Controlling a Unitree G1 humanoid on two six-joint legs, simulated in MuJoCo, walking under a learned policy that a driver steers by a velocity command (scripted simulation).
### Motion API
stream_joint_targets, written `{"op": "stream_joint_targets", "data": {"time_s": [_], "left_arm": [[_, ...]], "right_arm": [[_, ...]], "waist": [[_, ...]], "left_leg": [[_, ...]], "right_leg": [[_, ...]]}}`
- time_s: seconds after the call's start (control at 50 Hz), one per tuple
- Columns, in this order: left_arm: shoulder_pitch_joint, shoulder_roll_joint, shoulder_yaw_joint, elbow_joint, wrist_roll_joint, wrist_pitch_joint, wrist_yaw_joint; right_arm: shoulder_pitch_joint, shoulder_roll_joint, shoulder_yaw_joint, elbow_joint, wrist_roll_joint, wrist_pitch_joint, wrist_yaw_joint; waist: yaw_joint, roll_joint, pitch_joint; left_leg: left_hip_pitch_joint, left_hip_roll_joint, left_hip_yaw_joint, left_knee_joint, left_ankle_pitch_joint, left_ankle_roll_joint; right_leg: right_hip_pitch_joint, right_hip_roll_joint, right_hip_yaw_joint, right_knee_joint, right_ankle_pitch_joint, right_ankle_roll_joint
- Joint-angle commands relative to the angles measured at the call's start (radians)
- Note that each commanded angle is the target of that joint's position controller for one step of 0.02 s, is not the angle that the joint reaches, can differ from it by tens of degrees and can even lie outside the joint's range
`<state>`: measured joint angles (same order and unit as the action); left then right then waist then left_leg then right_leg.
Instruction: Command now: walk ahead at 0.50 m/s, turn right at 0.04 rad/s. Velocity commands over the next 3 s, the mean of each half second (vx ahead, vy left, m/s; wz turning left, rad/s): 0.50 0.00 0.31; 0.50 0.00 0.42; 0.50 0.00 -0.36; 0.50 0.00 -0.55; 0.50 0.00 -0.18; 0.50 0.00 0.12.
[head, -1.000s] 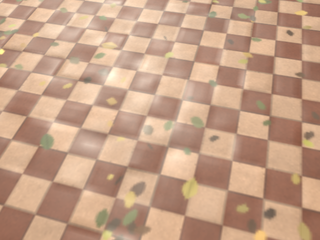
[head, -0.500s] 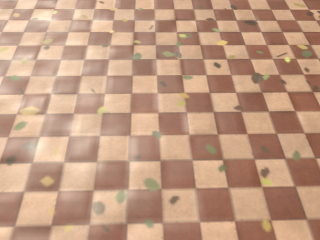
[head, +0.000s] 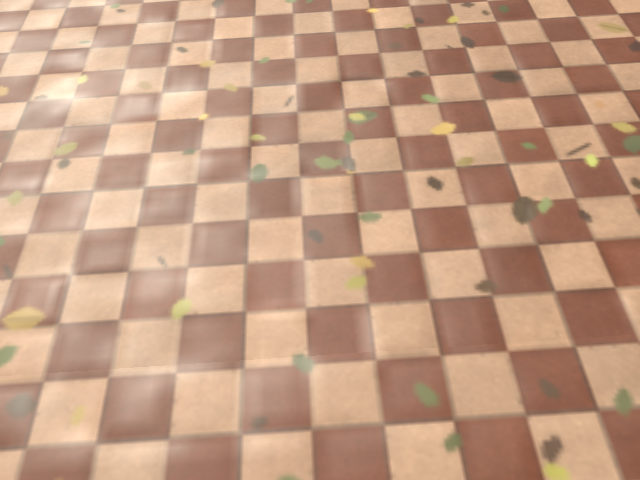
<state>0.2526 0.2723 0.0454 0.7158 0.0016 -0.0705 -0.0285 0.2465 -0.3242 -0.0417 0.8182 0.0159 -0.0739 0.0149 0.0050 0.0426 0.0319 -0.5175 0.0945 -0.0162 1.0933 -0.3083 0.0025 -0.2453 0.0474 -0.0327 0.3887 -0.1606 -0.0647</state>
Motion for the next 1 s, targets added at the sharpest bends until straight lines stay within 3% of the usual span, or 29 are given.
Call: {"op": "stream_joint_targets", "data": {"time_s": [0.02, 0.14, 0.2, 0.26, 0.3, 0.32, 0.34, 0.36, 0.38, 0.4, 0.42, 0.44, 0.46, 0.48, 0.52, 0.56, 0.66, 0.7, 0.76, 0.8, 0.82, 0.84, 0.86, 0.88, 0.9, 0.92, 0.94, 0.96, 1.0], "left_arm": [[-0.030, 0.131, 0.036, -0.043, 0.000, -0.034, 0.004], [0.032, 0.170, 0.045, 0.021, 0.005, -0.037, 0.023], [0.080, 0.183, 0.051, 0.062, -0.004, -0.029, 0.027], [0.093, 0.188, 0.056, 0.087, -0.011, -0.009, 0.033], [0.076, 0.208, 0.062, 0.087, -0.012, 0.008, 0.042], [0.064, 0.220, 0.065, 0.082, -0.011, 0.017, 0.048], [0.057, 0.213, 0.061, 0.074, -0.009, 0.028, 0.057], [0.078, 0.186, 0.046, 0.049, 0.009, 0.025, 0.067], [0.185, 0.050, 0.002, 0.010, 0.032, -0.004, 0.047], [0.103, 0.132, 0.014, 0.017, 0.002, -0.041, 0.029], [0.012, 0.173, 0.025, -0.017, -0.034, -0.063, 0.018], [-0.033, 0.160, 0.018, -0.030, -0.028, -0.076, 0.022], [-0.055, 0.161, 0.023, -0.031, -0.004, -0.078, 0.029], [-0.042, 0.165, 0.030, -0.033, 0.006, -0.069, 0.032], [-0.016, 0.143, 0.029, -0.036, 0.014, -0.048, 0.032], [-0.044, 0.117, 0.021, -0.048, 0.018, -0.033, 0.036], [-0.231, 0.076, 0.003, -0.091, 0.008, -0.040, 0.025], [-0.275, 0.091, 0.007, -0.106, -0.004, -0.046, 0.017], [-0.275, 0.131, 0.024, -0.111, -0.009, -0.057, 0.009], [-0.190, 0.153, 0.039, -0.089, -0.010, -0.066, 0.012], [-0.098, 0.180, 0.054, -0.071, 0.000, -0.070, 0.018], [0.053, 0.227, 0.065, -0.053, 0.015, -0.071, 0.024], [0.143, 0.309, 0.088, 0.002, 0.022, -0.056, 0.015], [0.141, 0.217, 0.071, 0.003, -0.010, -0.054, 0.006], [0.092, 0.153, 0.052, -0.005, -0.014, -0.051, 0.007], [0.043, 0.139, 0.043, -0.013, -0.003, -0.043, 0.005], [0.015, 0.126, 0.037, -0.012, 0.000, -0.036, 0.004], [0.007, 0.115, 0.030, -0.012, 0.005, -0.034, 0.005], [0.014, 0.112, 0.028, -0.005, -0.006, -0.031, 0.007]], "right_arm": [[0.032, -0.051, -0.015, -0.050, -0.010, 0.009, -0.005], [-0.153, -0.018, 0.002, -0.093, 0.001, 0.004, 0.015], [-0.227, -0.023, 0.002, -0.131, 0.006, 0.003, 0.027], [-0.265, -0.030, 0.000, -0.167, 0.002, 0.002, 0.046], [-0.233, -0.050, -0.010, -0.178, -0.002, 0.004, 0.053], [-0.161, -0.077, -0.026, -0.169, -0.003, 0.007, 0.052], [-0.016, -0.121, -0.054, -0.135, 0.000, 0.010, 0.045], [0.148, -0.202, -0.086, -0.107, 0.004, 0.018, 0.030], [0.156, -0.284, -0.100, -0.111, 0.012, 0.018, 0.026], [0.183, -0.194, -0.075, -0.126, 0.013, 0.014, 0.025], [0.150, -0.157, -0.065, -0.125, 0.004, 0.009, 0.021], [0.097, -0.146, -0.063, -0.137, 0.002, 0.006, 0.017], [0.039, -0.123, -0.057, -0.151, -0.003, 0.007, 0.014], [0.005, -0.102, -0.048, -0.169, -0.015, 0.006, 0.011], [-0.012, -0.100, -0.050, -0.181, -0.012, 0.007, 0.005], [0.002, -0.120, -0.057, -0.176, -0.006, 0.007, -0.008], [0.069, -0.143, -0.066, -0.152, 0.005, 0.023, -0.031], [0.105, -0.145, -0.068, -0.137, 0.010, 0.029, -0.033], [0.118, -0.133, -0.068, -0.131, 0.012, 0.038, -0.037], [0.095, -0.121, -0.067, -0.138, 0.008, 0.043, -0.036], [0.091, -0.086, -0.054, -0.146, 0.004, 0.042, -0.033], [0.110, -0.020, -0.029, -0.156, -0.017, 0.038, -0.030], [0.267, 0.035, -0.011, -0.172, 0.013, 0.025, -0.029], [0.257, -0.062, -0.024, -0.142, 0.022, 0.020, -0.032], [0.136, -0.113, -0.037, -0.154, 0.017, 0.019, -0.030], [0.057, -0.108, -0.036, -0.172, -0.001, 0.016, -0.031], [0.003, -0.098, -0.036, -0.190, -0.018, 0.006, -0.028], [-0.008, -0.082, -0.036, -0.197, -0.022, -0.002, -0.023], [-0.004, -0.043, -0.027, -0.204, -0.023, -0.009, -0.016]], "waist": [[-0.031, -0.120, -0.031], [0.039, -0.089, 0.027], [0.068, -0.077, 0.050], [0.069, -0.078, 0.054], [0.038, -0.104, 0.014], [-0.004, -0.120, -0.043], [-0.080, -0.102, -0.127], [-0.141, -0.006, -0.237], [-0.043, 0.240, -0.333], [-0.113, 0.136, -0.406], [-0.123, 0.094, -0.268], [-0.096, -0.001, -0.184], [-0.060, -0.041, -0.121], [-0.024, -0.022, -0.107], [0.005, 0.000, -0.091], [0.006, -0.002, -0.061], [-0.064, 0.029, -0.031], [-0.080, 0.038, -0.029], [-0.062, 0.060, -0.033], [-0.009, 0.084, -0.051], [0.038, 0.069, -0.118], [0.091, -0.038, -0.261], [0.021, -0.371, -0.343], [0.051, -0.283, -0.276], [0.073, -0.186, -0.146], [0.061, -0.118, -0.088], [0.049, -0.102, -0.034], [0.028, -0.119, -0.026], [0.008, -0.152, -0.045]], "left_leg": [[-0.113, 0.052, -0.036, -0.058, 0.105, -0.027], [-0.102, 0.011, -0.019, -0.398, 0.418, -0.018], [-0.135, -0.006, -0.025, -0.475, 0.421, 0.008], [-0.174, -0.021, -0.006, -0.516, 0.313, 0.045], [-0.095, -0.067, 0.051, -0.520, 0.207, 0.077], [0.014, -0.107, 0.088, -0.519, 0.170, 0.097], [0.215, -0.153, 0.108, -0.553, 0.198, 0.126], [0.526, -0.038, -0.094, -0.550, 0.239, 0.189], [0.863, 0.201, -0.660, -0.651, 0.045, 0.382], [0.928, 0.228, -0.804, -0.765, -0.060, 0.387], [0.837, 0.201, -0.657, -0.784, -0.003, 0.341], [0.702, 0.159, -0.546, -0.786, 0.094, 0.313], [0.569, 0.128, -0.465, -0.800, 0.212, 0.297], [0.480, 0.103, -0.418, -0.821, 0.305, 0.294], [0.391, 0.083, -0.373, -0.855, 0.388, 0.307], [0.312, 0.058, -0.311, -0.874, 0.425, 0.303], [0.230, -0.019, -0.243, -0.859, 0.297, 0.220], [0.258, -0.002, -0.289, -0.834, 0.246, 0.209], [0.357, 0.034, -0.384, -0.751, 0.208, 0.189], [0.368, 0.026, -0.412, -0.672, 0.241, 0.164], [0.335, -0.022, -0.377, -0.554, 0.267, 0.135], [0.247, -0.079, -0.279, -0.292, 0.137, 0.100], [-0.102, -0.219, -0.152, 0.020, -0.254, 0.030], [-0.232, -0.153, -0.184, 0.145, -0.267, 0.020], [-0.264, -0.120, -0.175, 0.171, -0.176, 0.020], [-0.246, -0.083, -0.124, 0.147, -0.111, 0.018], [-0.239, -0.056, -0.101, 0.083, -0.063, 0.016], [-0.189, -0.035, -0.093, 0.027, -0.032, 0.015], [-0.132, -0.033, -0.063, -0.088, -0.039, -0.001]], "right_leg": [[0.069, -0.261, 0.236, -0.250, 0.173, -0.195], [0.100, -0.242, 0.051, -0.292, 0.172, -0.137], [0.206, -0.281, 0.017, -0.276, 0.171, -0.123], [0.331, -0.317, -0.008, -0.208, 0.268, -0.098], [0.371, -0.316, -0.040, -0.097, 0.555, -0.071], [0.372, -0.303, -0.065, 0.020, 0.741, -0.052], [0.312, -0.263, -0.109, 0.220, 0.819, -0.020], [0.080, -0.221, -0.122, 0.520, 0.575, 0.022], [-0.373, 0.002, -0.053, 0.864, -0.316, 0.093], [-0.489, -0.007, 0.142, 0.971, -0.416, 0.078], [-0.561, -0.056, 0.146, 0.963, -0.332, 0.059], [-0.544, -0.097, 0.133, 0.894, -0.253, 0.050], [-0.496, -0.125, 0.126, 0.806, -0.205, 0.056], [-0.425, -0.144, 0.134, 0.763, -0.175, 0.063], [-0.374, -0.147, 0.122, 0.689, -0.162, 0.091], [-0.366, -0.137, 0.099, 0.586, -0.103, 0.122], [-0.252, -0.065, 0.081, 0.224, 0.235, 0.143], [-0.224, -0.048, 0.096, 0.164, 0.255, 0.138], [-0.201, -0.046, 0.132, 0.096, 0.170, 0.108], [-0.088, -0.046, 0.113, 0.052, 0.113, 0.068], [0.074, -0.083, 0.128, 0.035, 0.103, 0.031], [0.304, -0.245, 0.278, 0.052, 0.044, -0.032], [0.578, -0.435, 0.757, -0.041, -0.171, -0.213], [0.552, -0.437, 0.869, -0.101, -0.394, -0.218], [0.444, -0.384, 0.717, -0.111, -0.362, -0.180], [0.340, -0.336, 0.598, -0.117, -0.237, -0.161], [0.257, -0.298, 0.526, -0.132, -0.111, -0.164], [0.201, -0.266, 0.474, -0.147, -0.006, -0.158], [0.165, -0.232, 0.423, -0.163, 0.116, -0.170]]}}
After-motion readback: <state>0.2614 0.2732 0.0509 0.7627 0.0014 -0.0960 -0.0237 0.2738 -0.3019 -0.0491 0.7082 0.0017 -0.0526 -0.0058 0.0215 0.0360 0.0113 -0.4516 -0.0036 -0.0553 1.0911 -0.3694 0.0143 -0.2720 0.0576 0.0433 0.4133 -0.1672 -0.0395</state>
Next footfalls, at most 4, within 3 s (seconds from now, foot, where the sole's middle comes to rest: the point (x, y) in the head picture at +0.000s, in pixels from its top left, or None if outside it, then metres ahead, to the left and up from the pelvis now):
0.34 left None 0.36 0.16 -0.78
0.84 right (332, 392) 0.67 0.04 -0.78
1.28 left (202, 354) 0.77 0.34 -0.78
1.76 right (299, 245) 1.10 0.13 -0.78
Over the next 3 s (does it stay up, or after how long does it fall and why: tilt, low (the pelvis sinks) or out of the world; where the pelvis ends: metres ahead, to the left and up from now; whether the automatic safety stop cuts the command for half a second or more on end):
stays up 1.62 0.12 0.00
